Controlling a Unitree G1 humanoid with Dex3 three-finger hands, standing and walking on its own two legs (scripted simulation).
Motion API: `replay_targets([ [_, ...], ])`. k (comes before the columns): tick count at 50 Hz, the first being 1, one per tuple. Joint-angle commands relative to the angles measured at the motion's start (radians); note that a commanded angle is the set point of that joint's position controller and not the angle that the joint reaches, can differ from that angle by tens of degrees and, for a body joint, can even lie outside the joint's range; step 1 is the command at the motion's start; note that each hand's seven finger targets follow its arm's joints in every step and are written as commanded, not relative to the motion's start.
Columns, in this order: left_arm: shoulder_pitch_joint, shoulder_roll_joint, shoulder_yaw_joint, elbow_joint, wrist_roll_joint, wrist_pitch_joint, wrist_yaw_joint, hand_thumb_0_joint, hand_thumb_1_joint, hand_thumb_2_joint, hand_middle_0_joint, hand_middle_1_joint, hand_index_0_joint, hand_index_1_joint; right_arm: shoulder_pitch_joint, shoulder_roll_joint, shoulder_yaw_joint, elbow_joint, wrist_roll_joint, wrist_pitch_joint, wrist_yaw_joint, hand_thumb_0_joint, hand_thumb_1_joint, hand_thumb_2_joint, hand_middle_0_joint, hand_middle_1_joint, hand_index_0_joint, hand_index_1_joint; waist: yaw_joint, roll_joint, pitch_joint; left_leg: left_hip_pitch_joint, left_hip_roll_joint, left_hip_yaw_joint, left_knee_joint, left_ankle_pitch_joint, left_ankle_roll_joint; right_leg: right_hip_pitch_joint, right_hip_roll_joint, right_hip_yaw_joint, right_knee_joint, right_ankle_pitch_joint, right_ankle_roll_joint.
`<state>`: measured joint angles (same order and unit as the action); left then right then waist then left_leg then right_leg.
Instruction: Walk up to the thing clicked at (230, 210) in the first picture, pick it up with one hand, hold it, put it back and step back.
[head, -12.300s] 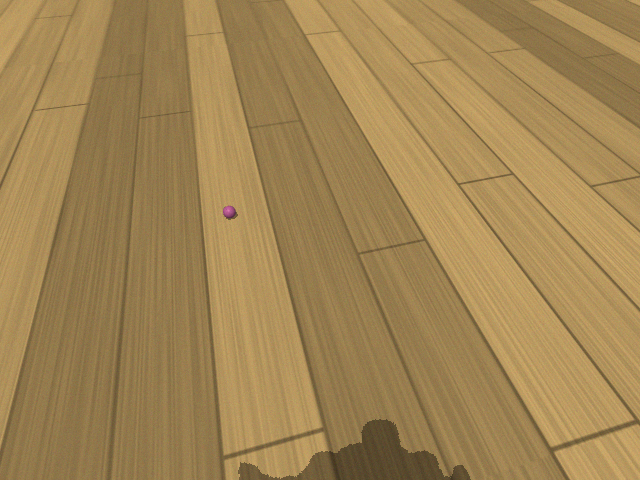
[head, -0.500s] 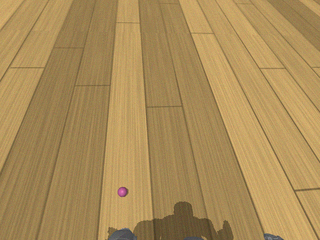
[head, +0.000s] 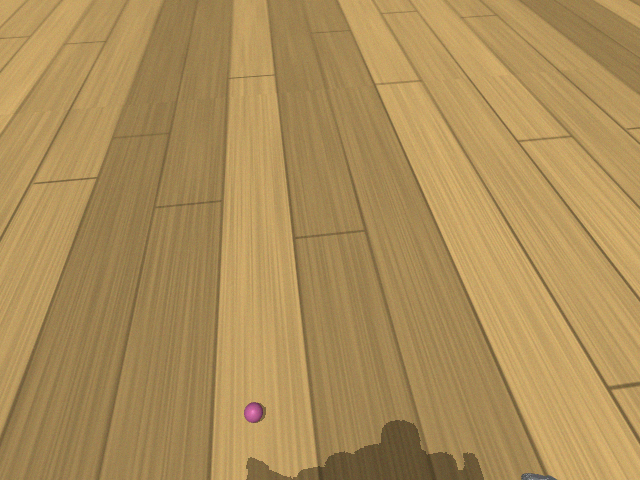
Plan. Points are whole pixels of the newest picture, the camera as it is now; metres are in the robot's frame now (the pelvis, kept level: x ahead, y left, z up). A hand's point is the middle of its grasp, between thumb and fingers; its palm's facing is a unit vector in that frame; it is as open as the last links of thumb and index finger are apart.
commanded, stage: walk up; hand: left
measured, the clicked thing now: (253, 412) +0.42 +0.22 -0.75
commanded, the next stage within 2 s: none
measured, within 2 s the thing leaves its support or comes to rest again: neither
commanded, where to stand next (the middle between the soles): +0.04 -0.01 m, yaw +1 degrees
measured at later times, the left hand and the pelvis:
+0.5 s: hand out of the picture +0.09 +0.25 -0.15, palm faces -0.01 -0.95 -0.32, open 7.4 cm; pelvis +0.00 +0.00 +0.01, yaw +0 degrees
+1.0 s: hand out of the picture +0.07 +0.27 -0.16, palm faces +0.02 -0.94 -0.35, open 7.4 cm; pelvis -0.02 +0.00 +0.00, yaw +1 degrees
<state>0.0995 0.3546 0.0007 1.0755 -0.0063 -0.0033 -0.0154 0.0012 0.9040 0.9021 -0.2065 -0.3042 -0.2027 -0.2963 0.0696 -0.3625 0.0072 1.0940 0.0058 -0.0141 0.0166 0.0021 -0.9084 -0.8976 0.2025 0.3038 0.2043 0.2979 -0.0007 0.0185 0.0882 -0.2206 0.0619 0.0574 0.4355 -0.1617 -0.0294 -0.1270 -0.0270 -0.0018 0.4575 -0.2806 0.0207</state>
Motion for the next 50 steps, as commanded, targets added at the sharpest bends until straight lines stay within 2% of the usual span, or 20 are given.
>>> replay_targets([
  [1, -0.052, 0.224, 0.05, -0.03, -0.001, -0.017, 0.017, 0.0, 0.9, 0.9, -0.2, -0.3, -0.2, -0.3, -0.055, -0.205, -0.041, -0.028, -0.002, -0.023, -0.015, 0.0, -0.9, -0.9, 0.2, 0.3, 0.2, 0.3, 0.004, -0.046, -0.119, 0.123, 0.078, -0.088, -0.086, 0.159, 0.035, -0.029, -0.108, 0.079, -0.16, 0.195, -0.045],
  [5, -0.068, 0.221, 0.052, -0.012, 0.003, -0.014, 0.015, 0.0, 0.9, 0.9, -0.2, -0.3, -0.2, -0.3, -0.054, -0.204, -0.04, -0.006, -0.006, -0.024, -0.016, 0.0, -0.9, -0.9, 0.2, 0.3, 0.2, 0.3, 0.001, -0.028, -0.117, 0.118, 0.079, -0.093, -0.121, 0.133, 0.031, -0.006, -0.106, 0.071, -0.183, 0.177, -0.042],
  [8, -0.075, 0.218, 0.055, -0.005, 0.003, -0.013, 0.014, 0.0, 0.9, 0.9, -0.2, -0.3, -0.2, -0.3, -0.046, -0.203, -0.041, 0.008, -0.007, -0.026, -0.018, 0.0, -0.9, -0.9, 0.2, 0.3, 0.2, 0.3, -0.001, -0.029, -0.134, 0.128, 0.082, -0.09, -0.123, 0.163, 0.031, 0.008, -0.105, 0.066, -0.19, 0.197, -0.042],
  [12, -0.081, 0.217, 0.056, 0.001, 0.006, -0.01, 0.012, 0.0, 0.9, 0.9, -0.2, -0.3, -0.2, -0.3, -0.052, -0.204, -0.04, 0.01, -0.01, -0.026, -0.019, 0.0, -0.9, -0.9, 0.2, 0.3, 0.2, 0.3, -0.002, -0.005, -0.123, 0.124, 0.084, -0.092, -0.141, 0.125, 0.031, -0.001, -0.105, 0.065, -0.197, 0.168, -0.041],
  [16, -0.081, 0.214, 0.058, 0.009, 0.006, -0.01, 0.012, 0.0, 0.9, 0.9, -0.2, -0.3, -0.2, -0.3, -0.045, -0.2, -0.041, 0.012, -0.008, -0.026, -0.02, 0.0, -0.9, -0.9, 0.2, 0.3, 0.2, 0.3, -0.005, -0.019, -0.124, 0.135, 0.087, -0.09, -0.139, 0.15, 0.032, -0.009, -0.101, 0.062, -0.203, 0.176, -0.037],
  [21, -0.082, 0.21, 0.056, 0.015, 0.011, -0.01, 0.01, 0.0, 0.9, 0.9, -0.2, -0.3, -0.2, -0.3, -0.04, -0.203, -0.043, 0.012, -0.009, -0.025, -0.019, 0.0, -0.9, -0.9, 0.2, 0.3, 0.2, 0.3, -0.012, -0.018, -0.13, 0.132, 0.086, -0.096, -0.147, 0.113, 0.034, -0.005, -0.103, 0.064, -0.21, 0.153, -0.037],
  [27, -0.064, 0.207, 0.056, 0.018, 0.01, -0.01, 0.011, 0.0, 0.9, 0.9, -0.2, -0.3, -0.2, -0.3, -0.041, -0.202, -0.045, 0.013, -0.009, -0.024, -0.021, 0.0, -0.9, -0.9, 0.2, 0.3, 0.2, 0.3, -0.009, -0.007, -0.141, 0.151, 0.09, -0.095, -0.143, 0.144, 0.035, -0.006, -0.101, 0.058, -0.205, 0.167, -0.036],
  [35, -0.047, 0.204, 0.054, 0.017, 0.01, -0.01, 0.013, 0.0, 0.9, 0.9, -0.2, -0.3, -0.2, -0.3, -0.051, -0.196, -0.045, 0.007, -0.009, -0.018, -0.02, 0.0, -0.9, -0.9, 0.2, 0.3, 0.2, 0.3, -0.007, -0.016, -0.106, 0.136, 0.085, -0.101, -0.145, 0.118, 0.034, -0.028, -0.099, 0.058, -0.221, 0.148, -0.031],
  [42, -0.032, 0.204, 0.055, 0.014, 0.012, -0.012, 0.013, 0.0, 0.9, 0.9, -0.2, -0.3, -0.2, -0.3, -0.047, -0.196, -0.048, 0.004, -0.01, -0.018, -0.018, 0.0, -0.9, -0.9, 0.2, 0.3, 0.2, 0.3, -0.006, -0.02, -0.126, 0.151, 0.086, -0.101, -0.144, 0.117, 0.037, -0.022, -0.101, 0.059, -0.221, 0.143, -0.031],
  [43, -0.038, 0.263, 0.087, -0.007, 0.008, 0.012, 0.016, 0.0, 0.9, 0.9, -0.2, -0.3, -0.2, -0.3, -0.044, -0.264, -0.073, -0.004, -0.009, -0.004, -0.026, 0.0, -0.9, -0.9, 0.2, 0.3, 0.2, 0.3, -0.009, -0.031, -0.018, 0.063, 0.087, -0.11, -0.064, 0.345, 0.049, -0.081, -0.088, 0.047, -0.106, 0.34, -0.04],
  [45, 0.002, 0.239, 0.087, -0.04, 0.002, 0.025, 0.021, 0.0, 0.9, 0.9, -0.2, -0.3, -0.2, -0.3, -0.023, -0.254, -0.08, -0.026, 0.006, 0.004, -0.031, 0.0, -0.9, -0.9, 0.2, 0.3, 0.2, 0.3, -0.006, -0.007, -0.113, 0.108, 0.106, -0.105, -0.021, 0.479, 0.07, -0.062, -0.075, 0.01, -0.035, 0.393, -0.046],
  [47, 0.01, 0.222, 0.092, -0.077, 0.002, 0.037, 0.021, 0.0, 0.9, 0.9, -0.2, -0.3, -0.2, -0.3, -0.009, -0.267, -0.095, -0.055, 0.005, 0.012, -0.033, 0.0, -0.9, -0.9, 0.2, 0.3, 0.2, 0.3, -0.011, 0.043, -0.202, 0.103, 0.149, -0.143, -0.031, 0.483, 0.11, -0.034, -0.045, -0.014, 0.069, 0.322, -0.053],
  [48, 0.018, 0.208, 0.089, -0.088, 0.005, 0.045, 0.018, 0.0, 0.9, 0.9, -0.2, -0.3, -0.2, -0.3, -0.021, -0.28, -0.104, -0.072, 0.002, 0.017, -0.035, 0.0, -0.9, -0.9, 0.2, 0.3, 0.2, 0.3, -0.01, 0.081, -0.216, 0.081, 0.176, -0.176, -0.049, 0.434, 0.139, -0.045, -0.024, -0.017, 0.132, 0.227, -0.053],
  [50, 0.061, 0.199, 0.096, -0.104, 0.013, 0.062, 0.014, 0.0, 0.9, 0.9, -0.2, -0.3, -0.2, -0.3, -0.055, -0.299, -0.116, -0.116, -0.007, 0.027, -0.039, 0.0, -0.9, -0.9, 0.2, 0.3, 0.2, 0.3, 0.0, 0.161, -0.223, -0.012, 0.249, -0.246, -0.082, 0.308, 0.217, -0.051, 0.015, -0.024, 0.306, -0.066, -0.06],
])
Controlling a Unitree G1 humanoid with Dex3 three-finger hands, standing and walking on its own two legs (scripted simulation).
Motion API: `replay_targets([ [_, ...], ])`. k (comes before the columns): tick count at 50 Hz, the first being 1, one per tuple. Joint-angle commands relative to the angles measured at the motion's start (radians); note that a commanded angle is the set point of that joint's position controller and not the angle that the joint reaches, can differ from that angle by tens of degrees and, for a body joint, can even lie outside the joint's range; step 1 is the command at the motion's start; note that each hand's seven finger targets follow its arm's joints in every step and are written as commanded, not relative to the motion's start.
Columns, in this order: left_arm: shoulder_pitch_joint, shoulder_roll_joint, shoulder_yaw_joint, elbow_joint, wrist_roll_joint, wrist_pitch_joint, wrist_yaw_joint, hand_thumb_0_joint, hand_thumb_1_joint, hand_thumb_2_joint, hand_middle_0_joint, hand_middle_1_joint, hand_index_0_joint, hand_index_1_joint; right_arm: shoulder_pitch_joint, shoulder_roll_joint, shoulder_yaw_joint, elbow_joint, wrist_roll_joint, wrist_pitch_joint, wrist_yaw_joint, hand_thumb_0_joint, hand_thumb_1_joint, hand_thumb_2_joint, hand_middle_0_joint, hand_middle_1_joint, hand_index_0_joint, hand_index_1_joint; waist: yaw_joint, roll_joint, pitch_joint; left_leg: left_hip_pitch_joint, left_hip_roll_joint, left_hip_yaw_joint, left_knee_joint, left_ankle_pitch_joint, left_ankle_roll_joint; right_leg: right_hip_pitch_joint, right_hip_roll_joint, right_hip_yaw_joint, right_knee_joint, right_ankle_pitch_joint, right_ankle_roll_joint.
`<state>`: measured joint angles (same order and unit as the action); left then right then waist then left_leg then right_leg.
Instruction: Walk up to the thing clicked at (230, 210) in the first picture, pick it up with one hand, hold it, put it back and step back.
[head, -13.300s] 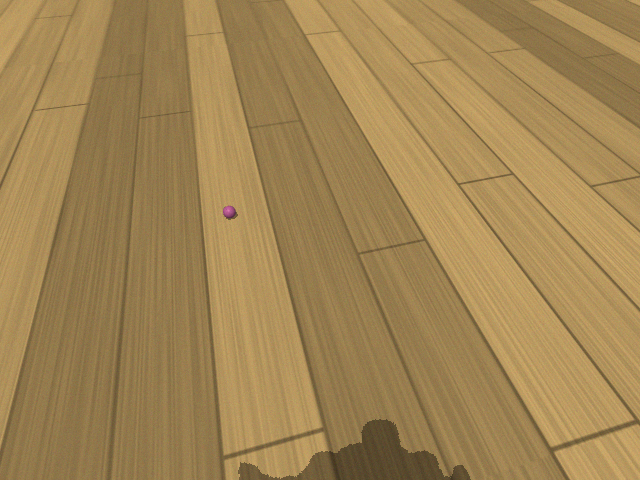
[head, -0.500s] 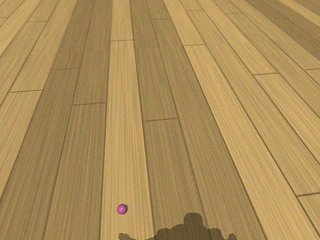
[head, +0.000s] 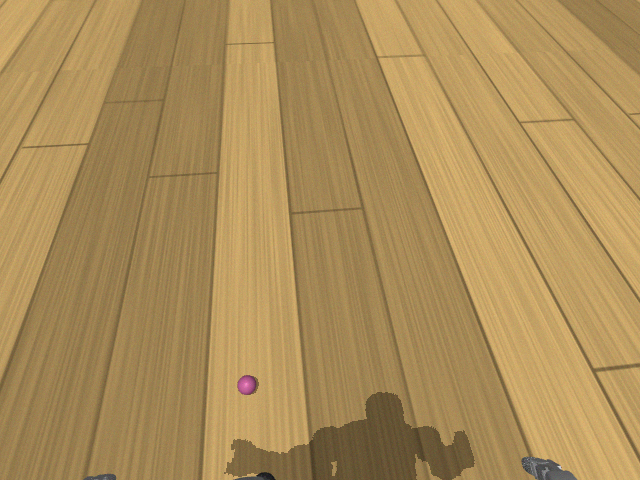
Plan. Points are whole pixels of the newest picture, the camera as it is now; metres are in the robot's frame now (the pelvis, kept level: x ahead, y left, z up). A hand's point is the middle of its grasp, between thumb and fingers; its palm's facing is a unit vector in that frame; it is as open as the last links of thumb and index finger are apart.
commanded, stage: walk up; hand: left
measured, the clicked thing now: (246, 384) +0.44 +0.22 -0.74
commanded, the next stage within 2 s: none
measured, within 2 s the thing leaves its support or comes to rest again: neither
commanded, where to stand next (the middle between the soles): +0.06 -0.01 m, yaw +0 degrees
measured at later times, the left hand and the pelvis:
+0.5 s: hand out of the picture -0.05 +0.28 -0.14, palm faces +0.11 -0.91 -0.40, open 7.4 cm; pelvis -0.05 +0.00 -0.01, yaw +7 degrees
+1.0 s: hand out of the picture +0.06 +0.27 -0.16, palm faces +0.00 -0.92 -0.38, open 7.4 cm; pelvis -0.04 +0.00 -0.02, yaw +3 degrees
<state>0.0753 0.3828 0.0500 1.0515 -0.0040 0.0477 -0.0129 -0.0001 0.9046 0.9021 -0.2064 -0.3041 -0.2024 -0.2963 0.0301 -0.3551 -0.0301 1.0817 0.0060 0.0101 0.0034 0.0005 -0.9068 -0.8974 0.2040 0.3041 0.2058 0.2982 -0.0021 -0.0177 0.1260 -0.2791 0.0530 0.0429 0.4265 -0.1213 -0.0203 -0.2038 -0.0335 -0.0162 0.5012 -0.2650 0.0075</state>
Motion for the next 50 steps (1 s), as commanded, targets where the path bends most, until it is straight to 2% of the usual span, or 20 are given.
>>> replay_targets([
  [1, 0.119, 0.17, 0.054, -0.084, 0.011, 0.021, 0.007, 0.0, 0.9, 0.9, -0.2, -0.3, -0.2, -0.3, -0.034, -0.317, -0.085, -0.131, -0.015, 0.008, -0.025, 0.0, -0.9, -0.9, 0.2, 0.3, 0.2, 0.3, 0.015, 0.244, -0.248, -0.032, 0.297, -0.267, -0.095, 0.2, 0.244, 0.036, 0.028, 0.005, 0.351, -0.233, -0.051],
  [3, 0.199, 0.168, 0.064, -0.087, 0.005, 0.03, 0.003, 0.0, 0.9, 0.9, -0.2, -0.3, -0.2, -0.3, -0.105, -0.316, -0.095, -0.185, -0.028, 0.021, -0.03, 0.0, -0.9, -0.9, 0.2, 0.3, 0.2, 0.3, 0.067, 0.252, -0.217, -0.095, 0.304, -0.246, -0.019, 0.241, 0.242, 0.034, -0.001, 0.042, 0.344, -0.239, -0.066],
  [5, 0.204, 0.188, 0.069, -0.102, 0.015, 0.015, 0.009, 0.0, 0.9, 0.9, -0.2, -0.3, -0.2, -0.3, -0.114, -0.244, -0.077, -0.212, -0.022, 0.037, -0.025, 0.0, -0.9, -0.9, 0.2, 0.3, 0.2, 0.3, 0.085, 0.06, -0.172, -0.081, 0.109, -0.118, 0.225, 0.161, 0.121, -0.037, -0.081, 0.109, -0.001, 0.062, -0.071],
  [7, 0.097, 0.313, 0.095, -0.166, 0.044, -0.014, 0.019, 0.0, 0.9, 0.9, -0.2, -0.3, -0.2, -0.3, -0.027, -0.155, -0.05, -0.217, -0.01, 0.048, -0.029, 0.0, -0.9, -0.9, 0.2, 0.3, 0.2, 0.3, 0.03, -0.186, -0.097, -0.225, -0.142, -0.137, 0.539, -0.47, 0.034, -0.079, -0.314, 0.384, -0.171, 0.366, -0.153],
  [8, 0.051, 0.352, 0.099, -0.207, 0.051, -0.022, 0.022, 0.0, 0.9, 0.9, -0.2, -0.3, -0.2, -0.3, 0.024, -0.182, -0.066, -0.221, -0.011, 0.055, -0.034, 0.0, -0.9, -0.9, 0.2, 0.3, 0.2, 0.3, 0.021, -0.179, -0.135, -0.19, -0.147, -0.206, 0.699, -0.537, 0.034, -0.162, -0.388, 0.423, -0.16, 0.427, -0.276],
  [9, 0.024, 0.33, 0.1, -0.218, 0.05, -0.033, 0.031, 0.0, 0.9, 0.9, -0.2, -0.3, -0.2, -0.3, 0.024, -0.211, -0.074, -0.221, -0.011, 0.056, -0.034, 0.0, -0.9, -0.9, 0.2, 0.3, 0.2, 0.3, 0.011, -0.157, -0.131, -0.192, -0.126, -0.247, 0.788, -0.49, 0.039, -0.174, -0.378, 0.432, -0.144, 0.419, -0.289],
  [13, 0.079, 0.25, 0.083, -0.212, 0.052, -0.081, 0.052, 0.0, 0.9, 0.9, -0.2, -0.3, -0.2, -0.3, 0.094, -0.249, -0.085, -0.203, -0.026, 0.038, -0.005, 0.0, -0.9, -0.9, 0.2, 0.3, 0.2, 0.3, 0.021, -0.062, -0.221, -0.288, -0.077, -0.231, 0.713, -0.304, 0.008, 0.17, -0.247, 0.271, -0.086, 0.106, -0.197],
  [16, 0.219, 0.289, 0.106, -0.208, 0.051, -0.102, 0.037, 0.0, 0.9, 0.9, -0.2, -0.3, -0.2, -0.3, 0.024, -0.267, -0.092, -0.253, -0.048, 0.02, 0.031, 0.0, -0.9, -0.9, 0.2, 0.3, 0.2, 0.3, 0.105, -0.146, -0.141, -0.405, -0.058, -0.196, 0.528, -0.344, 0.011, 0.314, -0.282, 0.374, -0.193, -0.338, -0.223],
  [19, 0.283, 0.316, 0.122, -0.217, 0.047, -0.109, 0.017, 0.0, 0.9, 0.9, -0.2, -0.3, -0.2, -0.3, -0.006, -0.265, -0.09, -0.273, -0.047, -0.007, 0.046, 0.0, -0.9, -0.9, 0.2, 0.3, 0.2, 0.3, 0.127, -0.156, -0.033, -0.375, -0.053, -0.144, 0.376, -0.408, 0.014, 0.258, -0.299, 0.365, -0.249, -0.347, -0.238],
  [22, 0.231, 0.307, 0.114, -0.257, 0.048, -0.104, -0.006, 0.0, 0.9, 0.9, -0.2, -0.3, -0.2, -0.3, 0.091, -0.227, -0.084, -0.246, -0.039, -0.034, 0.055, 0.0, -0.9, -0.9, 0.2, 0.3, 0.2, 0.3, 0.068, -0.189, -0.059, -0.129, -0.05, -0.036, 0.215, -0.375, 0.027, 0.108, -0.234, 0.196, -0.223, -0.174, -0.219],
  [25, 0.139, 0.211, 0.071, -0.293, 0.037, -0.08, -0.01, 0.0, 0.9, 0.9, -0.2, -0.3, -0.2, -0.3, 0.342, -0.217, -0.103, -0.164, -0.037, -0.058, 0.026, 0.0, -0.9, -0.9, 0.2, 0.3, 0.2, 0.3, -0.081, -0.013, -0.155, 0.332, -0.094, 0.038, -0.056, -0.086, 0.031, -0.16, -0.109, -0.023, 0.126, 0.018, -0.126],
  [27, 0.145, 0.134, 0.042, -0.314, 0.026, -0.064, -0.001, 0.0, 0.9, 0.9, -0.2, -0.3, -0.2, -0.3, 0.331, -0.389, -0.13, -0.213, -0.057, -0.07, 0.002, 0.0, -0.9, -0.9, 0.2, 0.3, 0.2, 0.3, -0.08, 0.231, -0.12, 0.286, 0.32, -0.616, -0.213, -0.424, 0.196, -0.46, 0.051, 0.032, 0.447, -0.302, -0.041],
  [28, 0.121, 0.235, 0.064, -0.288, 0.026, -0.064, 0.011, 0.0, 0.9, 0.9, -0.2, -0.3, -0.2, -0.3, 0.286, -0.405, -0.135, -0.228, -0.031, -0.069, 0.002, 0.0, -0.9, -0.9, 0.2, 0.3, 0.2, 0.3, -0.076, 0.141, -0.041, 0.132, 0.367, -0.614, -0.215, -0.404, 0.282, -0.389, -0.007, 0.142, 0.524, -0.297, -0.049],
  [32, 0.259, 0.225, 0.055, -0.197, 0.011, -0.067, 0.004, 0.0, 0.9, 0.9, -0.2, -0.3, -0.2, -0.3, 0.194, -0.291, -0.084, -0.267, -0.022, -0.084, -0.013, 0.0, -0.9, -0.9, 0.2, 0.3, 0.2, 0.3, 0.002, 0.144, -0.027, 0.134, 0.221, -0.263, -0.107, 0.024, 0.214, -0.313, -0.008, 0.155, 0.444, -0.173, -0.025],
  [37, 0.209, 0.182, 0.044, -0.192, 0.002, -0.049, 0.008, 0.0, 0.9, 0.9, -0.2, -0.3, -0.2, -0.3, 0.125, -0.277, -0.071, -0.281, -0.015, -0.056, -0.023, 0.0, -0.9, -0.9, 0.2, 0.3, 0.2, 0.3, 0.015, 0.226, -0.039, 0.02, 0.203, -0.121, 0.043, 0.544, 0.196, -0.095, 0.015, 0.02, 0.286, -0.086, -0.016],
  [40, 0.214, 0.195, 0.048, -0.188, 0.012, -0.044, 0.013, 0.0, 0.9, 0.9, -0.2, -0.3, -0.2, -0.3, 0.099, -0.282, -0.074, -0.293, 0.003, -0.018, -0.028, 0.0, -0.9, -0.9, 0.2, 0.3, 0.2, 0.3, 0.029, 0.19, -0.096, 0.012, 0.174, -0.124, 0.157, 0.362, 0.165, -0.016, 0.038, -0.011, 0.126, 0.036, -0.036],
  [42, 0.175, 0.255, 0.058, -0.206, 0.025, -0.056, 0.016, 0.0, 0.9, 0.9, -0.2, -0.3, -0.2, -0.3, 0.122, -0.252, -0.065, -0.29, 0.017, -0.003, -0.029, 0.0, -0.9, -0.9, 0.2, 0.3, 0.2, 0.3, 0.019, 0.034, -0.125, -0.03, 0.087, -0.08, 0.282, 0.164, 0.088, 0.039, -0.047, 0.115, 0.027, 0.453, -0.076],
  [44, 0.132, 0.31, 0.062, -0.23, 0.011, -0.061, 0.02, 0.0, 0.9, 0.9, -0.2, -0.3, -0.2, -0.3, 0.152, -0.209, -0.056, -0.277, 0.024, 0.015, -0.04, 0.0, -0.9, -0.9, 0.2, 0.3, 0.2, 0.3, 0.013, -0.175, -0.185, -0.055, -0.079, -0.036, 0.58, -0.492, 0.048, -0.007, -0.32, 0.447, -0.087, 0.612, -0.295],
  [45, 0.119, 0.307, 0.061, -0.24, 0.021, -0.063, 0.023, 0.0, 0.9, 0.9, -0.2, -0.3, -0.2, -0.3, 0.157, -0.222, -0.063, -0.264, 0.014, 0.024, -0.043, 0.0, -0.9, -0.9, 0.2, 0.3, 0.2, 0.3, 0.012, -0.159, -0.175, -0.024, -0.065, -0.089, 0.672, -0.565, 0.05, -0.078, -0.323, 0.478, -0.08, 0.548, -0.317],
  [50, 0.07, 0.247, 0.051, -0.248, 0.042, -0.058, 0.037, 0.0, 0.9, 0.9, -0.2, -0.3, -0.2, -0.3, 0.2, -0.218, -0.059, -0.218, 0.003, 0.0, -0.027, 0.0, -0.9, -0.9, 0.2, 0.3, 0.2, 0.3, 0.018, -0.166, -0.237, -0.075, -0.041, -0.06, 0.419, -0.446, 0.036, 0.05, -0.18, 0.276, 0.002, 0.333, -0.227],
])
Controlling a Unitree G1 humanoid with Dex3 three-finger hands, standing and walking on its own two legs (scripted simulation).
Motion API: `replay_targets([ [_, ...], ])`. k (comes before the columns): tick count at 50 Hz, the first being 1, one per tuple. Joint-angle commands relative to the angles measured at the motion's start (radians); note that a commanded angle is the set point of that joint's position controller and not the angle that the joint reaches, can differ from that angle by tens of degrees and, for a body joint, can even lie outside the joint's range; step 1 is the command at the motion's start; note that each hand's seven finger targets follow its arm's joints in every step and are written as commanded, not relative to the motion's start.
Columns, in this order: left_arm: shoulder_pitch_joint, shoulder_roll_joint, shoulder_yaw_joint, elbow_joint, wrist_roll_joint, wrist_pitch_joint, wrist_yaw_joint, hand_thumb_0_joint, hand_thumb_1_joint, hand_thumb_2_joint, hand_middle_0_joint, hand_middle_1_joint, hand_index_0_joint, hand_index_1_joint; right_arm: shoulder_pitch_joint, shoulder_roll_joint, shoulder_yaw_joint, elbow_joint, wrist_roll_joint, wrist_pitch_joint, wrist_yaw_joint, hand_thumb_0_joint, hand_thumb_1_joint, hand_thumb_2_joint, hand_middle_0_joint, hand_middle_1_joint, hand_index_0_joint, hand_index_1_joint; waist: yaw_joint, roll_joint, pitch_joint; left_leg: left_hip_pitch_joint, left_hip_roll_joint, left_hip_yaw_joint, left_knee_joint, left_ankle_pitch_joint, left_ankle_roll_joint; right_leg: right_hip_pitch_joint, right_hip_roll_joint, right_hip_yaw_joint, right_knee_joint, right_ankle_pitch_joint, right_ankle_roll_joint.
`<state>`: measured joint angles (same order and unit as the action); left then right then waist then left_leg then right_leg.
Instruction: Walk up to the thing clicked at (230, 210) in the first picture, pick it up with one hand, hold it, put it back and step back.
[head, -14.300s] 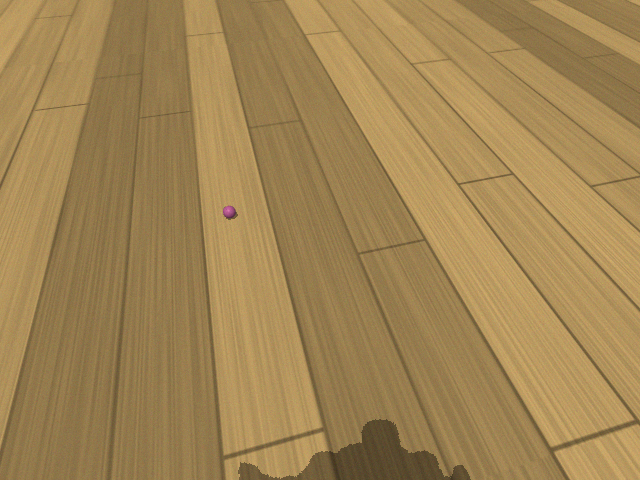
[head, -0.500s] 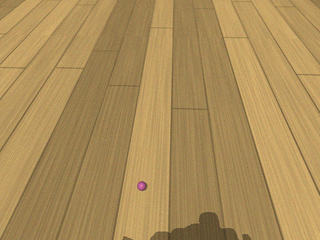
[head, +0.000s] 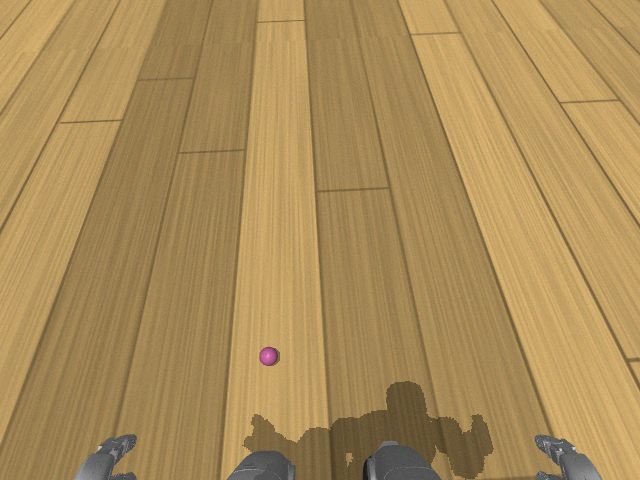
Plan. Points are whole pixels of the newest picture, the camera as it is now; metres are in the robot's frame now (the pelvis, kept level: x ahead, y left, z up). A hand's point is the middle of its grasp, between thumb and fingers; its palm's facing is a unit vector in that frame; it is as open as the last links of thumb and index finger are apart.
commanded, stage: walk up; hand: left
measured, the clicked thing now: (268, 356) +0.49 +0.19 -0.72
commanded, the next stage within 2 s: none
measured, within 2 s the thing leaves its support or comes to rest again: neither
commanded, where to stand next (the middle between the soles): +0.10 -0.03 m, yaw -3 degrees
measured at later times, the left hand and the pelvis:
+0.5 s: hand out of the picture +0.07 +0.27 -0.14, palm faces -0.06 -0.94 -0.35, open 7.4 cm; pelvis -0.01 +0.01 +0.01, yaw -2 degrees
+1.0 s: hand (123, 468) +0.15 +0.28 -0.13, palm faces -0.08 -0.92 -0.39, open 7.4 cm; pelvis +0.04 +0.02 +0.01, yaw -3 degrees
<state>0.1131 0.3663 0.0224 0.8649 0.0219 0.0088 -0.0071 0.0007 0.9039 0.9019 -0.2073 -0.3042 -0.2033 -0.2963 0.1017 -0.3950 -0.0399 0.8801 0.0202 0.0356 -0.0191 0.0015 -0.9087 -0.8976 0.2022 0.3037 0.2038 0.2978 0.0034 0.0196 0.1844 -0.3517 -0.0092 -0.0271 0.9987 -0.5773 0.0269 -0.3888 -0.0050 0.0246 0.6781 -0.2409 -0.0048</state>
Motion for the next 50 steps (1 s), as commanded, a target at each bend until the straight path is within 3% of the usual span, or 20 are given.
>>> replay_targets([
  [1, 0.034, 0.259, 0.077, -0.059, 0.012, -0.017, 0.029, 0.0, 0.9, 0.9, -0.2, -0.3, -0.2, -0.3, 0.133, -0.173, -0.048, -0.006, -0.02, -0.032, -0.002, 0.0, -0.9, -0.9, 0.2, 0.3, 0.2, 0.3, 0.014, -0.197, -0.311, 0.016, 0.015, 0.026, -0.265, 0.024, -0.016, 0.255, -0.206, 0.233, -0.153, 0.278, -0.209],
  [4, 0.001, 0.214, 0.058, -0.061, -0.018, 0.003, 0.02, 0.0, 0.9, 0.9, -0.2, -0.3, -0.2, -0.3, 0.141, -0.176, -0.055, 0.023, -0.056, -0.053, -0.006, 0.0, -0.9, -0.9, 0.2, 0.3, 0.2, 0.3, -0.014, -0.098, -0.259, 0.228, 0.063, -0.07, -0.624, 0.3, 0.009, 0.039, -0.151, 0.186, -0.024, 0.19, -0.108],
  [5, -0.013, 0.166, 0.046, -0.063, -0.027, 0.007, 0.016, 0.0, 0.9, 0.9, -0.2, -0.3, -0.2, -0.3, 0.064, -0.276, -0.072, -0.002, -0.065, -0.06, -0.006, 0.0, -0.9, -0.9, 0.2, 0.3, 0.2, 0.3, 0.008, 0.117, -0.19, 0.167, 0.276, -0.377, -0.685, 0.288, 0.085, -0.096, 0.003, 0.114, 0.062, -0.036, -0.032],
  [7, -0.055, 0.245, 0.079, -0.027, -0.015, 0.008, 0.028, 0.0, 0.9, 0.9, -0.2, -0.3, -0.2, -0.3, -0.017, -0.297, -0.077, -0.016, -0.052, -0.07, 0.001, 0.0, -0.9, -0.9, 0.2, 0.3, 0.2, 0.3, 0.003, 0.098, -0.107, -0.024, 0.399, -0.407, -0.677, 0.426, 0.239, 0.025, 0.014, 0.12, 0.253, -0.314, -0.019],
  [10, -0.006, 0.198, 0.066, -0.001, -0.029, -0.011, 0.011, 0.0, 0.9, 0.9, -0.2, -0.3, -0.2, -0.3, -0.018, -0.232, -0.054, -0.009, -0.052, -0.088, -0.004, 0.0, -0.9, -0.9, 0.2, 0.3, 0.2, 0.3, 0.023, 0.114, -0.161, 0.144, 0.258, -0.158, -0.55, 0.672, 0.144, 0.041, -0.002, 0.049, 0.085, -0.212, -0.026],
  [14, 0.033, 0.219, 0.072, 0.047, 0.001, -0.048, 0.012, 0.0, 0.9, 0.9, -0.2, -0.3, -0.2, -0.3, 0.052, -0.205, -0.044, 0.005, -0.036, -0.065, 0.013, 0.0, -0.9, -0.9, 0.2, 0.3, 0.2, 0.3, 0.011, 0.07, -0.254, 0.105, 0.14, -0.034, -0.406, 0.603, 0.045, 0.354, -0.008, 0.072, -0.239, 0.146, -0.066],
  [17, 0.011, 0.306, 0.081, 0.041, 0.0, -0.059, 0.008, 0.0, 0.9, 0.9, -0.2, -0.3, -0.2, -0.3, 0.072, -0.172, -0.042, 0.014, -0.038, -0.063, 0.015, 0.0, -0.9, -0.9, 0.2, 0.3, 0.2, 0.3, -0.004, -0.115, -0.225, 0.046, 0.019, 0.033, -0.294, 0.022, 0.016, 0.215, -0.278, 0.411, -0.295, -0.136, -0.239],
  [21, -0.057, 0.24, 0.053, 0.04, -0.006, -0.044, 0.0, 0.0, 0.9, 0.9, -0.2, -0.3, -0.2, -0.3, 0.124, -0.176, -0.048, 0.052, -0.049, -0.078, 0.026, 0.0, -0.9, -0.9, 0.2, 0.3, 0.2, 0.3, -0.04, -0.117, -0.116, 0.172, 0.057, -0.044, -0.559, 0.123, 0.042, -0.002, -0.132, 0.225, -0.274, -0.252, -0.105],
  [24, -0.039, 0.212, 0.049, 0.064, -0.011, -0.042, -0.007, 0.0, 0.9, 0.9, -0.2, -0.3, -0.2, -0.3, 0.109, -0.262, -0.063, 0.047, -0.051, -0.089, 0.027, 0.0, -0.9, -0.9, 0.2, 0.3, 0.2, 0.3, -0.029, 0.011, -0.073, 0.156, 0.27, -0.333, -0.767, -0.124, 0.163, -0.051, 0.033, 0.059, -0.019, -0.201, -0.029],
  [26, 0.022, 0.208, 0.051, 0.088, -0.011, -0.055, -0.003, 0.0, 0.9, 0.9, -0.2, -0.3, -0.2, -0.3, 0.03, -0.251, -0.056, 0.028, -0.048, -0.091, 0.026, 0.0, -0.9, -0.9, 0.2, 0.3, 0.2, 0.3, 0.01, 0.046, -0.067, 0.132, 0.287, -0.269, -0.715, 0.12, 0.171, 0.031, 0.0, 0.041, -0.048, -0.173, -0.026],
  [29, 0.072, 0.22, 0.054, 0.11, -0.014, -0.081, 0.008, 0.0, 0.9, 0.9, -0.2, -0.3, -0.2, -0.3, 0.024, -0.217, -0.044, 0.029, -0.037, -0.082, 0.028, 0.0, -0.9, -0.9, 0.2, 0.3, 0.2, 0.3, 0.025, 0.088, -0.173, 0.143, 0.149, -0.061, -0.544, 0.466, 0.069, 0.238, -0.028, 0.09, -0.222, 0.116, -0.051],
  [33, 0.073, 0.314, 0.064, 0.102, -0.011, -0.081, 0.014, 0.0, 0.9, 0.9, -0.2, -0.3, -0.2, -0.3, 0.051, -0.169, -0.036, 0.035, -0.035, -0.072, 0.019, 0.0, -0.9, -0.9, 0.2, 0.3, 0.2, 0.3, 0.004, -0.104, -0.165, 0.015, 0.014, 0.016, -0.365, 0.106, 0.012, 0.285, -0.272, 0.414, -0.282, 0.208, -0.234],
  [36, -0.017, 0.25, 0.039, 0.073, -0.014, -0.074, 0.016, 0.0, 0.9, 0.9, -0.2, -0.3, -0.2, -0.3, 0.122, -0.168, -0.039, 0.071, -0.034, -0.088, 0.018, 0.0, -0.9, -0.9, 0.2, 0.3, 0.2, 0.3, -0.048, -0.109, -0.217, 0.214, 0.078, -0.047, -0.567, 0.431, 0.026, 0.184, -0.196, 0.233, -0.183, 0.437, -0.128],
  [38, -0.016, 0.213, 0.032, 0.078, -0.026, -0.071, 0.019, 0.0, 0.9, 0.9, -0.2, -0.3, -0.2, -0.3, 0.095, -0.231, -0.061, 0.071, -0.03, -0.094, 0.019, 0.0, -0.9, -0.9, 0.2, 0.3, 0.2, 0.3, -0.023, -0.054, -0.231, 0.332, 0.175, -0.145, -0.567, 0.693, 0.088, 0.108, -0.05, 0.073, -0.082, 0.336, -0.035],
  [41, -0.029, 0.208, 0.032, 0.081, -0.022, -0.069, 0.023, 0.0, 0.9, 0.9, -0.2, -0.3, -0.2, -0.3, 0.088, -0.24, -0.066, 0.07, -0.024, -0.081, 0.015, 0.0, -0.9, -0.9, 0.2, 0.3, 0.2, 0.3, -0.029, 0.008, -0.224, 0.389, 0.204, -0.111, -0.523, 0.849, 0.122, 0.069, -0.021, 0.028, -0.075, 0.19, -0.032],
  [44, 0.008, 0.224, 0.043, 0.068, -0.012, -0.081, 0.011, 0.0, 0.9, 0.9, -0.2, -0.3, -0.2, -0.3, 0.106, -0.272, -0.09, 0.046, -0.042, -0.067, 0.035, 0.0, -0.9, -0.9, 0.2, 0.3, 0.2, 0.3, -0.03, 0.144, -0.163, 0.35, 0.21, -0.144, -0.556, 0.513, 0.152, 0.035, 0.025, -0.041, -0.139, -0.2, -0.06],
  [46, 0.097, 0.243, 0.059, 0.085, -0.002, -0.094, 0.013, 0.0, 0.9, 0.9, -0.2, -0.3, -0.2, -0.3, 0.06, -0.253, -0.086, 0.0, -0.044, -0.057, 0.05, 0.0, -0.9, -0.9, 0.2, 0.3, 0.2, 0.3, 0.015, 0.108, -0.124, 0.14, 0.185, -0.12, -0.48, 0.438, 0.134, 0.231, 0.009, -0.011, -0.227, -0.164, -0.081],
  [48, 0.306, 0.388, 0.107, 0.122, 0.002, -0.106, 0.026, 0.0, 0.9, 0.9, -0.2, -0.3, -0.2, -0.3, -0.056, -0.184, -0.065, -0.079, -0.038, -0.064, 0.056, 0.0, -0.9, -0.9, 0.2, 0.3, 0.2, 0.3, 0.132, -0.184, -0.151, -0.287, -0.028, 0.05, -0.052, 0.266, 0.025, 0.547, -0.295, 0.496, -0.355, -0.065, -0.256],
  [49, 0.309, 0.402, 0.112, 0.095, 0.001, -0.115, 0.028, 0.0, 0.9, 0.9, -0.2, -0.3, -0.2, -0.3, -0.063, -0.188, -0.061, -0.095, -0.051, -0.065, 0.048, 0.0, -0.9, -0.9, 0.2, 0.3, 0.2, 0.3, 0.122, -0.169, -0.111, -0.399, 0.015, -0.039, 0.02, -0.011, 0.013, 0.557, -0.441, 0.624, -0.366, 0.185, -0.348],
  [50, 0.267, 0.369, 0.101, 0.068, -0.011, -0.116, 0.03, 0.0, 0.9, 0.9, -0.2, -0.3, -0.2, -0.3, -0.038, -0.2, -0.068, -0.087, -0.048, -0.066, 0.045, 0.0, -0.9, -0.9, 0.2, 0.3, 0.2, 0.3, 0.094, -0.069, -0.097, -0.372, 0.038, -0.085, 0.076, -0.021, 0.003, 0.496, -0.439, 0.545, -0.349, 0.321, -0.354],
])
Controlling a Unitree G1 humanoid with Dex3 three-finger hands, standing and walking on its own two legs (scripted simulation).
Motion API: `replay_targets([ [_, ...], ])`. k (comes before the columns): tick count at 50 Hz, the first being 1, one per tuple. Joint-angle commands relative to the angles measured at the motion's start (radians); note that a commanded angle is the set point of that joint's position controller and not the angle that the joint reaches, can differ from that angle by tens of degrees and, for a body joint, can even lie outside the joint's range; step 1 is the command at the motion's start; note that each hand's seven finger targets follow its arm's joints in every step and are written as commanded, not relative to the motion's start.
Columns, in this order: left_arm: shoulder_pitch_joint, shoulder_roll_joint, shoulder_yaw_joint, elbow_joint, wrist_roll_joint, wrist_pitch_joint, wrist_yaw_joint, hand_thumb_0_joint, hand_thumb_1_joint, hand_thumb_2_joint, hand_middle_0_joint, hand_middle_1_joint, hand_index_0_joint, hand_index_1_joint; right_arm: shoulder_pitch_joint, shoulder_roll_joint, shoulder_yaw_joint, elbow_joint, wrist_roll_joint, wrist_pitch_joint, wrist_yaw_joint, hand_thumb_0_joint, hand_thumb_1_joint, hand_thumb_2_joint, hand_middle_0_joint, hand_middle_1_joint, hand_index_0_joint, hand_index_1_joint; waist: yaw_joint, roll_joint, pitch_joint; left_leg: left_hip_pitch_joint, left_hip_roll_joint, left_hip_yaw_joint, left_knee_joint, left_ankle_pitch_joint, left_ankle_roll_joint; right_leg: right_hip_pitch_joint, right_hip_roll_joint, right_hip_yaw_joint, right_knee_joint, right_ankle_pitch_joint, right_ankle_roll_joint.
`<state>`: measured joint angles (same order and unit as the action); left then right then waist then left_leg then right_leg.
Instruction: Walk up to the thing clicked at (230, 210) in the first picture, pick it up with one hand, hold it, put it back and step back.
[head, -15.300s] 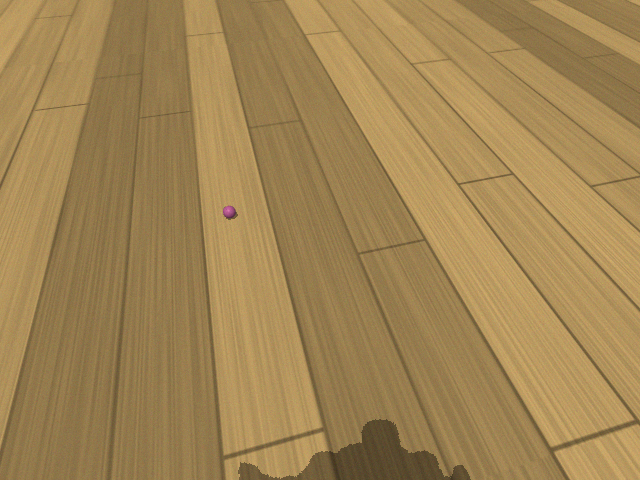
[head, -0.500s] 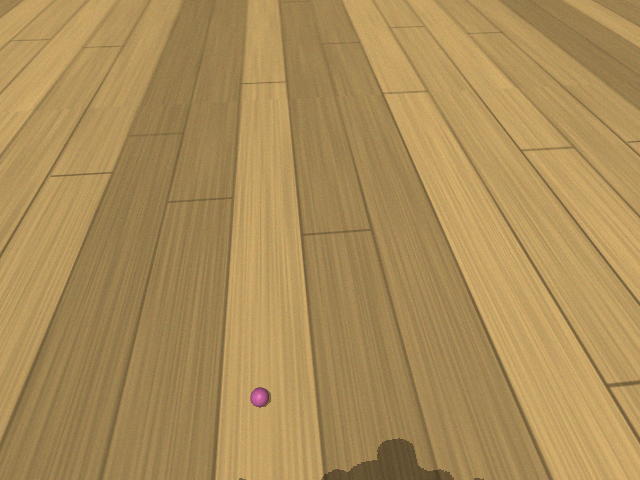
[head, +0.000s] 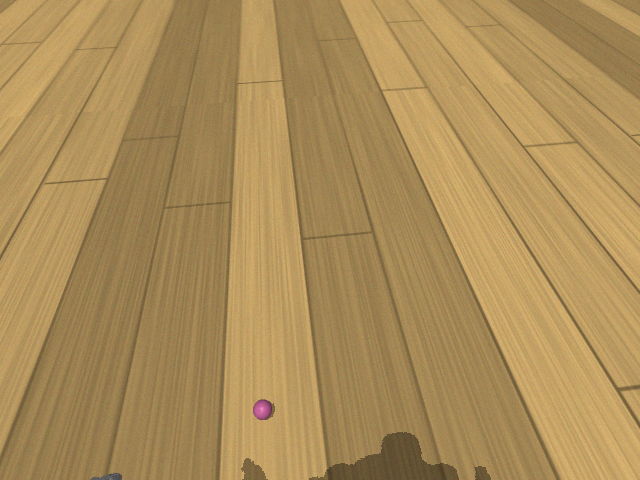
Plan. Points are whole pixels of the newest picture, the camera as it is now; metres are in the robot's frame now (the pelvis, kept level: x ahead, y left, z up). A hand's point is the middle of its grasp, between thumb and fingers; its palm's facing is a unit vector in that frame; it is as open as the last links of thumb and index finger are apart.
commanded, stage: walk up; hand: left
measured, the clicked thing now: (262, 409) +0.44 +0.19 -0.73
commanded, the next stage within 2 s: none
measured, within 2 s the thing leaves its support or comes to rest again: neither
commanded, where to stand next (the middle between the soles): +0.06 -0.04 m, yaw +0 degrees
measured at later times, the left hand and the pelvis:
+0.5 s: hand out of the picture +0.04 +0.30 -0.18, palm faces -0.13 -0.93 -0.34, open 7.4 cm; pelvis -0.06 +0.03 -0.02, yaw -6 degrees
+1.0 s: hand out of the picture -0.10 +0.29 -0.12, palm faces +0.05 -0.90 -0.43, open 7.4 cm; pelvis -0.06 -0.01 +0.00, yaw +2 degrees
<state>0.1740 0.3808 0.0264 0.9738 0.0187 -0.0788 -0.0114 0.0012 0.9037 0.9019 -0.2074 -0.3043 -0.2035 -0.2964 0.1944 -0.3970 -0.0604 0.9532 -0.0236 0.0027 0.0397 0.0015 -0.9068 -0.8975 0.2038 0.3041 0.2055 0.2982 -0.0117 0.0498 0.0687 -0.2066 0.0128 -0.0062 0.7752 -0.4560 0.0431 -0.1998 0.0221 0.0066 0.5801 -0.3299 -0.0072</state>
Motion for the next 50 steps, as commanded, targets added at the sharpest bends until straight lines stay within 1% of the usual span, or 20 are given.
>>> replay_targets([
  [1, 0.164, 0.33, 0.094, -0.067, -0.009, -0.029, 0.037, 0.0, 0.9, 0.9, -0.2, -0.3, -0.2, -0.3, -0.095, -0.199, -0.049, -0.156, 0.002, -0.032, -0.005, 0.0, -0.9, -0.9, 0.2, 0.3, 0.2, 0.3, 0.078, -0.102, 0.015, -0.494, 0.045, -0.113, 0.299, -0.099, -0.016, 0.295, -0.418, 0.454, -0.23, 0.453, -0.331],
  [4, -0.043, 0.235, 0.047, -0.113, 0.003, -0.006, 0.043, 0.0, 0.9, 0.9, -0.2, -0.3, -0.2, -0.3, 0.007, -0.14, -0.041, -0.084, 0.026, -0.033, -0.011, 0.0, -0.9, -0.9, 0.2, 0.3, 0.2, 0.3, -0.02, -0.199, 0.008, -0.133, 0.05, -0.038, 0.028, 0.022, -0.041, -0.035, -0.241, 0.107, -0.155, 0.741, -0.203],
  [6, -0.097, 0.251, 0.051, -0.175, 0.002, 0.057, 0.041, 0.0, 0.9, 0.9, -0.2, -0.3, -0.2, -0.3, 0.051, -0.161, -0.046, -0.06, 0.037, -0.034, -0.045, 0.0, -0.9, -0.9, 0.2, 0.3, 0.2, 0.3, -0.033, -0.267, 0.009, -0.107, -0.048, 0.093, -0.092, 0.194, -0.057, -0.055, -0.163, 0.048, 0.037, 0.809, -0.149],
  [8, -0.123, 0.218, 0.053, -0.215, -0.022, 0.099, 0.033, 0.0, 0.9, 0.9, -0.2, -0.3, -0.2, -0.3, 0.157, -0.19, -0.065, -0.033, 0.023, -0.032, -0.065, 0.0, -0.9, -0.9, 0.2, 0.3, 0.2, 0.3, -0.08, -0.163, -0.066, 0.056, -0.075, 0.126, -0.277, 0.528, -0.053, -0.149, -0.077, 0.01, 0.207, 0.43, -0.084],
  [9, -0.093, 0.189, 0.049, -0.225, -0.031, 0.111, 0.034, 0.0, 0.9, 0.9, -0.2, -0.3, -0.2, -0.3, 0.174, -0.262, -0.083, -0.042, 0.008, -0.032, -0.073, 0.0, -0.9, -0.9, 0.2, 0.3, 0.2, 0.3, -0.09, 0.003, -0.113, 0.135, 0.055, -0.034, -0.317, 0.76, -0.008, -0.238, -0.012, 0.013, 0.331, 0.211, -0.042],
  [10, -0.007, 0.157, 0.048, -0.218, -0.034, 0.128, 0.037, 0.0, 0.9, 0.9, -0.2, -0.3, -0.2, -0.3, 0.151, -0.301, -0.088, -0.079, 0.001, -0.034, -0.08, 0.0, -0.9, -0.9, 0.2, 0.3, 0.2, 0.3, -0.051, 0.125, -0.171, 0.108, 0.294, -0.335, -0.384, 0.865, 0.105, -0.271, 0.056, 0.081, 0.505, -0.328, -0.017],
  [11, 0.07, 0.221, 0.067, -0.191, -0.03, 0.156, 0.044, 0.0, 0.9, 0.9, -0.2, -0.3, -0.2, -0.3, 0.12, -0.359, -0.103, -0.108, 0.02, -0.027, -0.085, 0.0, -0.9, -0.9, 0.2, 0.3, 0.2, 0.3, -0.039, 0.038, -0.229, 0.025, 0.431, -0.476, -0.396, 0.721, 0.233, -0.188, 0.056, 0.184, 0.673, -0.344, -0.016],
  [12, 0.084, 0.242, 0.07, -0.173, -0.025, 0.168, 0.047, 0.0, 0.9, 0.9, -0.2, -0.3, -0.2, -0.3, 0.058, -0.37, -0.109, -0.134, 0.02, -0.024, -0.094, 0.0, -0.9, -0.9, 0.2, 0.3, 0.2, 0.3, -0.016, 0.031, -0.202, 0.001, 0.462, -0.534, -0.408, 0.61, 0.268, -0.227, 0.041, 0.203, 0.767, -0.329, -0.017],
  [16, 0.137, 0.26, 0.109, -0.16, 0.0, 0.186, 0.013, 0.0, 0.9, 0.9, -0.2, -0.3, -0.2, -0.3, -0.005, -0.297, -0.097, -0.162, 0.015, -0.026, -0.128, 0.0, -0.9, -0.9, 0.2, 0.3, 0.2, 0.3, 0.034, 0.029, -0.121, -0.104, 0.336, -0.301, -0.355, 0.404, 0.188, -0.279, 0.017, 0.219, 0.872, -0.169, 0.0],
  [24, 0.189, 0.263, 0.157, -0.21, 0.041, 0.196, -0.071, 0.0, 0.9, 0.9, -0.2, -0.3, -0.2, -0.3, 0.057, -0.374, -0.121, -0.165, -0.02, -0.047, -0.142, 0.0, -0.9, -0.9, 0.2, 0.3, 0.2, 0.3, 0.037, 0.13, -0.164, -0.128, 0.333, -0.257, -0.45, -0.157, 0.121, -0.193, -0.028, 0.085, 0.492, -0.269, -0.001],
  [26, 0.295, 0.244, 0.158, -0.168, 0.027, 0.192, -0.085, 0.0, 0.9, 0.9, -0.2, -0.3, -0.2, -0.3, -0.006, -0.398, -0.121, -0.179, -0.04, -0.043, -0.132, 0.0, -0.9, -0.9, 0.2, 0.3, 0.2, 0.3, 0.076, 0.27, -0.178, -0.256, 0.309, -0.185, -0.515, -0.243, 0.081, -0.017, -0.03, -0.018, 0.322, -0.386, -0.038],
  [28, 0.512, 0.228, 0.167, -0.078, 0.025, 0.182, -0.088, 0.0, 0.9, 0.9, -0.2, -0.3, -0.2, -0.3, -0.075, -0.373, -0.116, -0.176, -0.066, -0.018, -0.131, 0.0, -0.9, -0.9, 0.2, 0.3, 0.2, 0.3, 0.172, 0.237, -0.173, -0.426, 0.179, -0.034, -0.453, -0.29, -0.035, 0.239, 0.018, -0.168, 0.026, -0.31, -0.055],
  [29, 0.572, 0.247, 0.175, -0.05, 0.04, 0.175, -0.082, 0.0, 0.9, 0.9, -0.2, -0.3, -0.2, -0.3, -0.091, -0.293, -0.098, -0.173, -0.065, -0.002, -0.138, 0.0, -0.9, -0.9, 0.2, 0.3, 0.2, 0.3, 0.222, -0.007, -0.058, -0.639, 0.069, 0.058, -0.15, -0.38, -0.078, 0.282, -0.01, -0.067, -0.131, -0.319, -0.069],
  [30, 0.455, 0.303, 0.184, -0.118, 0.07, 0.176, -0.068, 0.0, 0.9, 0.9, -0.2, -0.3, -0.2, -0.3, -0.041, -0.179, -0.053, -0.179, -0.017, -0.004, -0.132, 0.0, -0.9, -0.9, 0.2, 0.3, 0.2, 0.3, 0.213, -0.447, 0.093, -0.792, -0.097, 0.073, 0.333, -0.324, -0.066, -0.024, -0.251, 0.422, -0.338, -0.687, -0.114],
  [31, 0.224, 0.405, 0.186, -0.224, 0.064, 0.175, -0.054, 0.0, 0.9, 0.9, -0.2, -0.3, -0.2, -0.3, -0.125, -0.254, -0.083, -0.22, 0.01, -0.013, -0.155, 0.0, -0.9, -0.9, 0.2, 0.3, 0.2, 0.3, 0.161, -0.39, 0.235, -0.672, -0.065, -0.132, 0.386, -0.178, -0.067, -0.397, -0.407, 0.706, -0.628, -1.005, -0.186],
  [32, 0.119, 0.36, 0.169, -0.247, 0.045, 0.148, -0.045, 0.0, 0.9, 0.9, -0.2, -0.3, -0.2, -0.3, -0.082, -0.293, -0.091, -0.175, 0.031, -0.027, -0.139, 0.0, -0.9, -0.9, 0.2, 0.3, 0.2, 0.3, 0.083, -0.17, 0.289, -0.583, -0.004, -0.164, 0.374, -0.005, -0.057, -0.378, -0.399, 0.635, -0.604, -0.831, -0.173],
  [35, 0.106, 0.355, 0.181, -0.208, 0.036, 0.052, -0.015, 0.0, 0.9, 0.9, -0.2, -0.3, -0.2, -0.3, 0.109, -0.281, -0.095, -0.117, 0.017, -0.031, -0.046, 0.0, -0.9, -0.9, 0.2, 0.3, 0.2, 0.3, -0.002, -0.039, 0.087, -0.567, -0.026, -0.146, 0.425, 0.225, -0.055, 0.004, -0.287, 0.375, -0.424, -0.501, -0.124],
  [40, 0.223, 0.27, 0.147, -0.161, 0.02, 0.003, -0.002, 0.0, 0.9, 0.9, -0.2, -0.3, -0.2, -0.3, 0.07, -0.223, -0.074, -0.16, 0.014, -0.02, 0.01, 0.0, -0.9, -0.9, 0.2, 0.3, 0.2, 0.3, 0.042, -0.139, 0.149, -0.566, -0.034, -0.138, 0.225, 0.25, -0.077, 0.169, -0.258, 0.174, -0.412, -0.228, -0.093],
  [45, 0.252, 0.302, 0.148, -0.18, 0.015, -0.005, 0.001, 0.0, 0.9, 0.9, -0.2, -0.3, -0.2, -0.3, 0.023, -0.233, -0.072, -0.2, 0.009, -0.021, 0.028, 0.0, -0.9, -0.9, 0.2, 0.3, 0.2, 0.3, 0.073, -0.201, 0.146, -0.457, 0.023, -0.106, 0.032, 0.183, -0.054, 0.146, -0.318, 0.178, -0.396, -0.286, -0.16],
  [50, 0.277, 0.303, 0.124, -0.189, -0.002, 0.01, -0.01, 0.0, 0.9, 0.9, -0.2, -0.3, -0.2, -0.3, 0.027, -0.205, -0.055, -0.197, 0.008, -0.051, 0.02, 0.0, -0.9, -0.9, 0.2, 0.3, 0.2, 0.3, 0.063, -0.212, 0.095, -0.209, 0.0, 0.075, -0.189, 0.13, -0.006, 0.128, -0.295, 0.03, -0.195, 0.299, -0.17],
])
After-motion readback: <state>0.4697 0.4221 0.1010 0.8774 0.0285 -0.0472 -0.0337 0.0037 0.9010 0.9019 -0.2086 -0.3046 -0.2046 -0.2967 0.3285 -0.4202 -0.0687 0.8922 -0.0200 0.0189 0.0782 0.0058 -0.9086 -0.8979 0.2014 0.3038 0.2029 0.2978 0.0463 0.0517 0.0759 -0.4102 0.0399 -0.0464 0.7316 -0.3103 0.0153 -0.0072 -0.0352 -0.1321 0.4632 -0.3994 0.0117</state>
